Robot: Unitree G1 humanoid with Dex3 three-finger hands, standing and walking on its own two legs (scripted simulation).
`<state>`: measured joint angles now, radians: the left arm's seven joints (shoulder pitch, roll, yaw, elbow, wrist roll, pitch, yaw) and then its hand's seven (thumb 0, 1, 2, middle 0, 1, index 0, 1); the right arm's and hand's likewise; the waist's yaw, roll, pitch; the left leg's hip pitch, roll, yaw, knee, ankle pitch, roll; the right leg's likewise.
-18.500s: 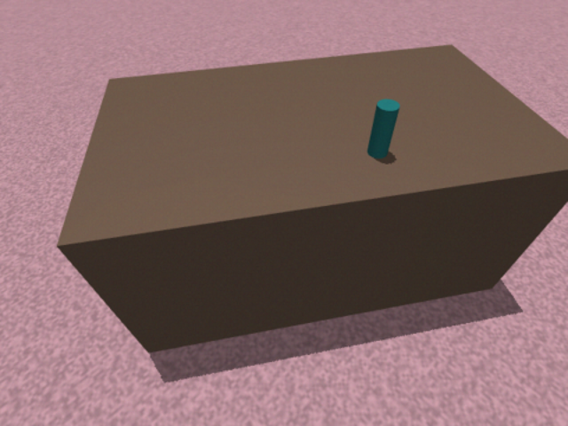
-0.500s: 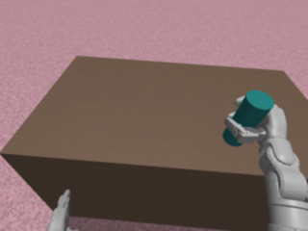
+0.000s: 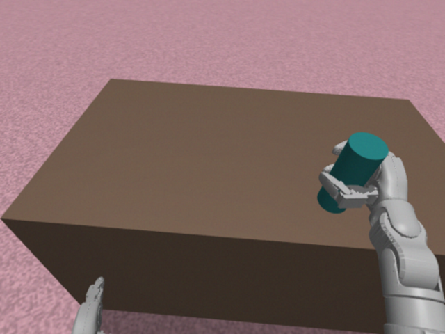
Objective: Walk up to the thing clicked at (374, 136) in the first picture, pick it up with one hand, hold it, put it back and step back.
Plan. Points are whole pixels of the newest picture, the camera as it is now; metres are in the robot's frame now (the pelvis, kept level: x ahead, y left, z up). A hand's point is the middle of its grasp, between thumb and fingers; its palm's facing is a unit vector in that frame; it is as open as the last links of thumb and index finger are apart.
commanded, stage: hold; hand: right
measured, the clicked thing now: (347, 176) +0.34 -0.17 +0.16
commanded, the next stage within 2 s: crouch in 0.58 s
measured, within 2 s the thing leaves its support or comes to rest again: neither
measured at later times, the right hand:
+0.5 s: hand (341, 175) +0.34 -0.16 +0.16, palm faces +0.13 +0.99 +0.00, open 7.9 cm
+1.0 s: hand (336, 173) +0.37 -0.18 +0.13, palm faces +0.16 +0.99 +0.02, open 7.9 cm
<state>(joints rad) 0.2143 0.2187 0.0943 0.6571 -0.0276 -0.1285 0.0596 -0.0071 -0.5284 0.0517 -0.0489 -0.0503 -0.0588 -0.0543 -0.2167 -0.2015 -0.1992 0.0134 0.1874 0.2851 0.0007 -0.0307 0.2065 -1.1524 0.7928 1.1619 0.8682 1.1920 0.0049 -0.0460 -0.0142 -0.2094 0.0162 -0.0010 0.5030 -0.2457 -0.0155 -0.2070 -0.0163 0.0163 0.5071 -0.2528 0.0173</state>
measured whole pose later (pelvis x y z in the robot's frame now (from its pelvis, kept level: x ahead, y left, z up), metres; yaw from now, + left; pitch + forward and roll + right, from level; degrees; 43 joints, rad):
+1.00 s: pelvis +0.00 +0.00 +0.00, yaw +0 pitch -1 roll +0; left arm 0.22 0.20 0.08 0.62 -0.02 -0.17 0.05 -0.01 -0.54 0.06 -0.05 -0.04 -0.05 -0.05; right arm -0.36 -0.22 -0.25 0.30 0.17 0.21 0.00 -0.03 0.21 -1.16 0.80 1.16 0.87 1.19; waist 0.03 -0.02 -0.01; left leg -0.25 0.02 0.00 0.52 -0.25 -0.02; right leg -0.25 -0.02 0.01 0.52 -0.25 0.02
